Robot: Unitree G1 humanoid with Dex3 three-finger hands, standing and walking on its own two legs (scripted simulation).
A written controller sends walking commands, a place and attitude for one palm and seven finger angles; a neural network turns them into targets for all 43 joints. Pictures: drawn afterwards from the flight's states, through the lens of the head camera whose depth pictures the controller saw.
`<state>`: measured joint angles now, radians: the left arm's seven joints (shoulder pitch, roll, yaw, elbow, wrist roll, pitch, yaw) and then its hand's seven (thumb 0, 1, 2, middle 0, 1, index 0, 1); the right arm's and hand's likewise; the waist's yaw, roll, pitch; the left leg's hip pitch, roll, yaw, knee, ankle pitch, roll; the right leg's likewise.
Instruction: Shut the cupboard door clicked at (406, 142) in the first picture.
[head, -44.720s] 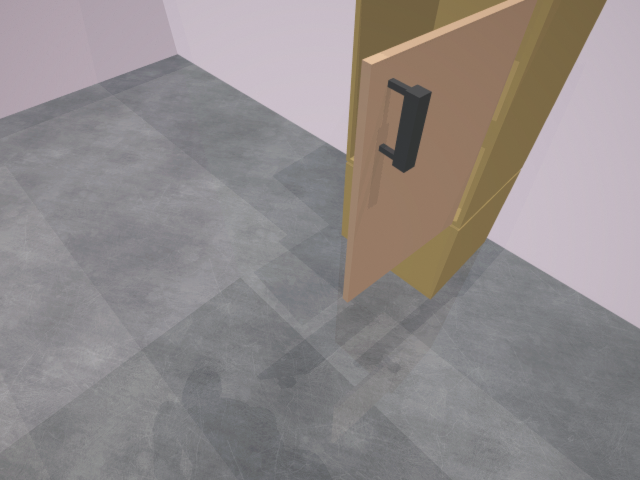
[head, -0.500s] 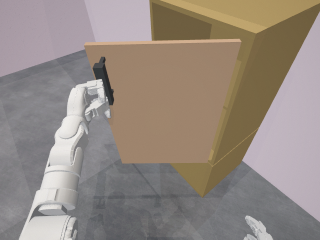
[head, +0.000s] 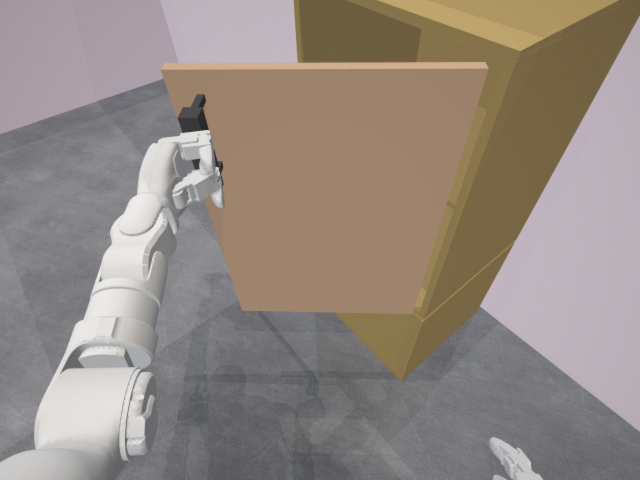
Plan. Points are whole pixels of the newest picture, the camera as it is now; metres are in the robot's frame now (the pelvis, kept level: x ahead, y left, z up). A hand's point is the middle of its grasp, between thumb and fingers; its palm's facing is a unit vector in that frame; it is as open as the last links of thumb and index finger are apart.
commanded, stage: push the door shut along its arc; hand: left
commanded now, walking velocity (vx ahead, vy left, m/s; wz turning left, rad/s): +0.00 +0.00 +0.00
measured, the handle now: (206, 145) +0.51 +0.18 +0.16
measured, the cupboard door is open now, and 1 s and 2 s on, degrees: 49 39 21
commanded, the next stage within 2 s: pull the fist back off the door in 1.52 s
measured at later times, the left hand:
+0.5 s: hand (252, 154) +0.48 +0.11 +0.17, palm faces -0.17 -0.99 -0.02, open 3.1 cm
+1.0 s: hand (272, 126) +0.54 +0.09 +0.17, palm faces -0.28 -0.96 +0.00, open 3.1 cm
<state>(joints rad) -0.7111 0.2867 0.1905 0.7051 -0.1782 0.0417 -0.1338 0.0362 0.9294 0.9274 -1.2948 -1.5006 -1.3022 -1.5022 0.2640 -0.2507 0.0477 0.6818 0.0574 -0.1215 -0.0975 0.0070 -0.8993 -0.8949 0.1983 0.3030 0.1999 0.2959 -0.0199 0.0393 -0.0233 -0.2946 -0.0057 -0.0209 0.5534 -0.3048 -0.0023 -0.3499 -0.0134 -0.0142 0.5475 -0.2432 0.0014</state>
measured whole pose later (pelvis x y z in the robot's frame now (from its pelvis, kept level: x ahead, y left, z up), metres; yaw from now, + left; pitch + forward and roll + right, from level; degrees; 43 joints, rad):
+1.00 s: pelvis +0.00 +0.00 -0.02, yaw -2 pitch +15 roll -1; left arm -1.25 0.56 0.31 1.33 -0.09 -0.16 -0.37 0.03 0.89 0.90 -1.29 -1.50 -1.30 -1.50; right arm 0.43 -0.31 0.02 0.71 0.02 -0.12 -0.07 0.00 -0.90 -0.89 0.20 0.30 0.20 0.30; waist -0.23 0.04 -0.04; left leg -0.62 0.02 0.00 0.71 -0.35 -0.01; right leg -0.67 0.01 0.00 0.67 -0.26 0.00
